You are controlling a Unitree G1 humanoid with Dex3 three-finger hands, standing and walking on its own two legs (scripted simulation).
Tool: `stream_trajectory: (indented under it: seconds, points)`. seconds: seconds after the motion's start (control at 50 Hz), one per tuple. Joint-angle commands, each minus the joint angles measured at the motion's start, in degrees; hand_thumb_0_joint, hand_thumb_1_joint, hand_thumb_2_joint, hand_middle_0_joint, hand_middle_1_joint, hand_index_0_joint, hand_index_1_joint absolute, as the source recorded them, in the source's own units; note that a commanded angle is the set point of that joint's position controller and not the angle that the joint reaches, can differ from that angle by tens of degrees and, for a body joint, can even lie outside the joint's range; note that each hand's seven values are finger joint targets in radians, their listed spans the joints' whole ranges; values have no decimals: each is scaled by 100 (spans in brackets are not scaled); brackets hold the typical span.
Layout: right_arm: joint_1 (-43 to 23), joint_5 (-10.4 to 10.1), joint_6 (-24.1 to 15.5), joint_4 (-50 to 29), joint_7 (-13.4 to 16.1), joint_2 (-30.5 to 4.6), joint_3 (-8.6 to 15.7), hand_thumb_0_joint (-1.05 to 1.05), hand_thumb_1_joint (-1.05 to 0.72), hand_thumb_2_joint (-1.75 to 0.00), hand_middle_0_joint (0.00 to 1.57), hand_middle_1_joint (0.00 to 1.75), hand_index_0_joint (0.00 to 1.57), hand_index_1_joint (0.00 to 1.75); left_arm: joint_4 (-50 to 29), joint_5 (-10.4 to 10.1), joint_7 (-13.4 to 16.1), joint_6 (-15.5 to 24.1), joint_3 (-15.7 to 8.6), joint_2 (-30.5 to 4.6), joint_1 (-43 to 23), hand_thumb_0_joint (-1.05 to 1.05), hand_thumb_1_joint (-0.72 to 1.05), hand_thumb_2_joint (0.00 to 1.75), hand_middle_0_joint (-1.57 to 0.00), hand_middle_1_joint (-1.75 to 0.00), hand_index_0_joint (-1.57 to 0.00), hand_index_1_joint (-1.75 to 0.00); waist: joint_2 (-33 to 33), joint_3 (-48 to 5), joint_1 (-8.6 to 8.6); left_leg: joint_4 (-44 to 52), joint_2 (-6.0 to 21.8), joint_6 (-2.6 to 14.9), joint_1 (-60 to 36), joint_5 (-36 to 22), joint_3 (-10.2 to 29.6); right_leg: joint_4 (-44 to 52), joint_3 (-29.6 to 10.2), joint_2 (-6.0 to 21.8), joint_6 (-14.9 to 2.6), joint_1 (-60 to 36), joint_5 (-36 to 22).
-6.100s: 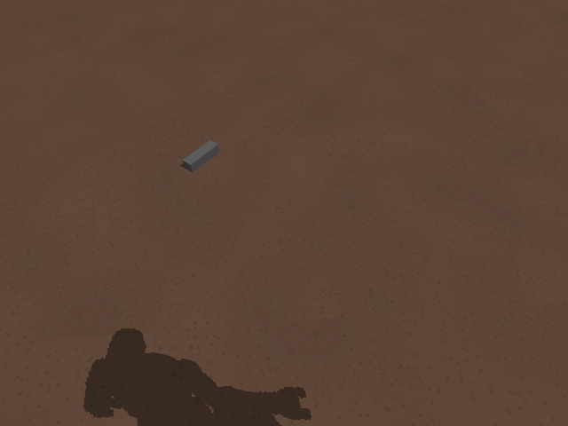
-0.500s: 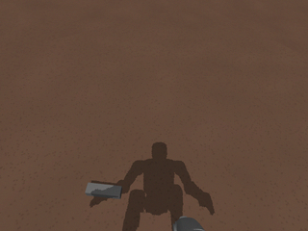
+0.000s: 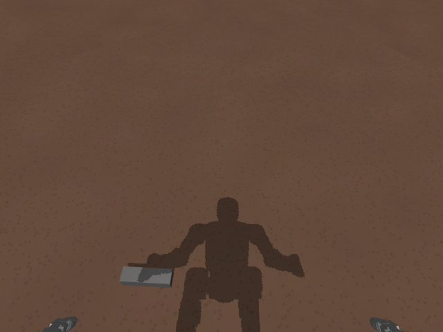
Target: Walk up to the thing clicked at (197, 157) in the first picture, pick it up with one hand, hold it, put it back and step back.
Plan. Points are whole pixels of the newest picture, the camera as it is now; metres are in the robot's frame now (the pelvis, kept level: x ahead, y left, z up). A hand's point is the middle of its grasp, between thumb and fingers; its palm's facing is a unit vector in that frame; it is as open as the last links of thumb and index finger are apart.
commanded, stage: walk up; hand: left
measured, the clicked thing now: (147, 276) +0.41 +0.29 -0.73
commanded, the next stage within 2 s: stand in 1.18 s
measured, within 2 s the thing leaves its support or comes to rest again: neither
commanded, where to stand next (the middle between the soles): +0.07 +0.01 m, yaw -1 degrees
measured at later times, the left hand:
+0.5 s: hand out of the picture +0.11 +0.24 -0.14, palm faces -0.08 -0.95 -0.31, open 7.4 cm
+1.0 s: hand out of the picture +0.11 +0.24 -0.14, palm faces -0.10 -0.94 -0.33, open 7.4 cm
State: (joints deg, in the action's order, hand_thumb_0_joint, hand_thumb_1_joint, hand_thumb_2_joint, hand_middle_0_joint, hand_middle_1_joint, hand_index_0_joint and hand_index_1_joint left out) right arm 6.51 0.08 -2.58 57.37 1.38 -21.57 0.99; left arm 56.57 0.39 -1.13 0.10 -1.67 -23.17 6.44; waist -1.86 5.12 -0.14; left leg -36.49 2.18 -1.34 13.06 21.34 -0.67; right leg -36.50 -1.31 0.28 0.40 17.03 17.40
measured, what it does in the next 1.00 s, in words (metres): stands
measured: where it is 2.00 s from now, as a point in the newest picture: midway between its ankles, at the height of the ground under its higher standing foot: outside the picture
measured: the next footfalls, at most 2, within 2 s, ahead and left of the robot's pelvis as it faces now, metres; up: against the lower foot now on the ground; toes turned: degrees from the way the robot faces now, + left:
none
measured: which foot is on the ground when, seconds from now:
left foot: down 0.00-1.00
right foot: down 0.00-1.00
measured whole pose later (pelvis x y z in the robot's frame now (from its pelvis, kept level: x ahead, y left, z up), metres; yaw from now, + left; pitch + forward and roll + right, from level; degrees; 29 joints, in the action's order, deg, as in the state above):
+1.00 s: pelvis +0.00 -0.01 +0.02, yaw -4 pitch -2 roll +1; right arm 6.6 0.5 -2.0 61.8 0.7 -22.1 1.6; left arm 60.1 0.8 -1.9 -1.3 -1.4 -20.4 5.9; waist -0.5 4.1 -0.3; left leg -24.7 3.4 -2.0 7.1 15.7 -4.7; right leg -27.5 -5.0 -1.3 -0.1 14.0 11.9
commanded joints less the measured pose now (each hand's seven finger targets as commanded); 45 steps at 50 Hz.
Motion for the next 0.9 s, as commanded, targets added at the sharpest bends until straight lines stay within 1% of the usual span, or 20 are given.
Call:
stream_trajectory:
  seconds: [0.0,0.02,0.04,0.06,0.12,0.14,0.18,0.22,0.28,0.36,0.42,0.44,0.5,0.56,0.58,0.6,0.64,0.7,0.8,0.88]
  points:
    - [58,33,-127,-144,76,-1469,344,0,-90,-90,20,30,20,30,-401,-20,33,40,-228,-1120,-254,0,90,90,-20,-30,-20,-30,360,-797,-73,1075,610,450,-383,-1381,702,409,-551,506,-417,-198,-1845]
    - [4,12,-125,-153,78,-1539,364,0,-90,-90,20,30,20,30,-360,9,31,33,-234,-1120,-197,0,90,90,-20,-30,-20,-30,356,-849,-27,1043,787,574,-458,-1563,854,364,-444,445,-369,-220,-1707]
    - [-73,24,-125,-161,74,-1521,347,0,-90,-90,20,30,20,30,-316,21,29,32,-235,-1124,-196,0,90,90,-20,-30,-20,-30,204,-858,6,1008,860,640,-401,-1652,826,472,-441,427,-328,-307,-1621]
    - [-74,3,-120,-170,70,-1495,334,0,-90,-90,20,30,20,30,-300,44,24,46,-248,-1160,-200,0,90,90,-20,-30,-20,-30,115,-933,9,925,793,612,-378,-1730,692,550,-509,461,-375,-483,-1708]
    - [-136,3,-96,-153,57,-1362,287,0,-90,-90,20,30,20,30,-288,47,12,54,-255,-1209,-273,0,90,90,-20,-30,-20,-30,-97,-855,-35,854,416,380,-90,-1241,239,924,-809,629,-520,-693,-1772]
    - [-159,-10,-76,-131,51,-1315,275,0,-90,-90,20,30,20,30,-279,42,7,44,-273,-1242,-303,0,90,90,-20,-30,-20,-30,-172,-786,-15,786,281,319,-53,-1018,124,1060,-901,671,-577,-677,-1570]
    - [-87,30,-56,-62,30,-1224,246,0,-90,-90,20,30,20,30,-295,32,8,30,-256,-1200,-417,0,90,90,-20,-30,-20,-30,-298,-745,-52,849,180,258,-128,-733,0,1318,-1044,753,-619,-568,-1178]
    - [-13,52,-51,13,21,-1216,244,0,-90,-90,20,30,20,30,-300,27,0,11,-246,-1175,-481,0,90,90,-20,-30,-20,-30,-353,-689,-65,976,151,247,-212,-605,4,1487,-1097,758,-584,-458,-825]
    - [-21,88,-50,89,8,-1260,259,0,-90,-90,20,30,20,30,-251,38,-19,-30,-253,-1149,-484,0,90,90,-20,-30,-20,-30,-359,-538,-32,1228,246,296,-275,-487,113,1643,-1020,624,-447,-281,-226]
    - [70,95,-90,169,13,-1338,277,0,-90,-90,20,30,20,30,-209,32,-27,-31,-282,-1089,-477,0,90,90,-20,-30,-20,-30,-134,-690,-25,1487,439,343,-365,-747,268,1462,-873,503,-388,-460,-444]
    - [9,84,-118,165,16,-1370,262,0,-90,-90,20,30,20,30,-178,19,-35,-17,-266,-1018,-400,0,90,90,-20,-30,-20,-30,50,-834,19,1546,560,388,-477,-1052,329,1311,-805,465,-346,-577,-1022]
    - [41,74,-118,174,26,-1387,277,0,-90,-90,20,30,20,30,-159,18,-33,-23,-284,-1041,-420,0,90,90,-20,-30,-20,-30,116,-821,4,1578,586,386,-467,-1111,356,1222,-751,430,-347,-585,-1070]
    - [-81,85,-114,167,37,-1450,293,0,-90,-90,20,30,20,30,-102,13,-41,-52,-264,-967,-363,0,90,90,-20,-30,-20,-30,339,-644,46,1772,776,472,-433,-986,485,1105,-578,307,-262,-480,-1116]
    - [-82,97,-116,153,46,-1440,311,0,-90,-90,20,30,20,30,-62,23,-48,-65,-247,-927,-340,0,90,90,-20,-30,-20,-30,443,-612,14,1828,831,495,-508,-1027,439,1061,-519,271,-256,-437,-1240]
    - [-98,84,-105,144,45,-1433,310,0,-90,-90,20,30,20,30,-30,16,-46,-67,-260,-937,-312,0,90,90,-20,-30,-20,-30,460,-569,37,1790,819,481,-448,-1021,403,1065,-526,266,-243,-484,-1282]
    - [-63,84,-99,143,50,-1421,319,0,-90,-90,20,30,20,30,-28,27,-43,-64,-256,-967,-348,0,90,90,-20,-30,-20,-30,403,-572,-10,1785,799,472,-436,-992,358,1081,-538,279,-261,-511,-1328]
    - [-115,72,-81,120,45,-1394,318,0,-90,-90,20,30,20,30,-8,29,-48,-58,-252,-976,-278,0,90,90,-20,-30,-20,-30,366,-524,26,1703,714,444,-396,-835,251,1151,-629,313,-267,-513,-1375]
    - [-56,63,-58,123,36,-1347,322,0,-90,-90,20,30,20,30,-17,32,-38,-45,-260,-1020,-300,0,90,90,-20,-30,-20,-30,214,-536,-29,1589,579,372,-468,-743,104,1290,-822,406,-358,-438,-1254]
    - [38,34,-43,135,22,-1280,312,0,-90,-90,20,30,20,30,-50,59,-21,-23,-265,-1089,-344,0,90,90,-20,-30,-20,-30,-198,-725,-77,1371,445,311,-755,-932,-35,1482,-1063,532,-436,-359,-1253]
    - [50,55,-40,149,10,-1254,293,0,-90,-90,20,30,20,30,-85,47,-9,-22,-249,-1040,-363,0,90,90,-20,-30,-20,-30,-280,-746,-89,1415,436,283,-795,-1045,-48,1554,-1102,542,-409,-350,-1353]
